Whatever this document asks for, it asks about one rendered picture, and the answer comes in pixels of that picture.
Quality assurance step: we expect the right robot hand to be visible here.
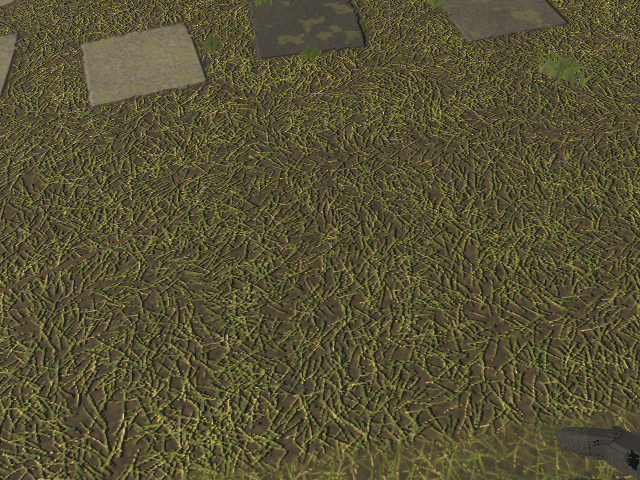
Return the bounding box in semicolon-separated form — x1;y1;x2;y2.
556;426;640;480

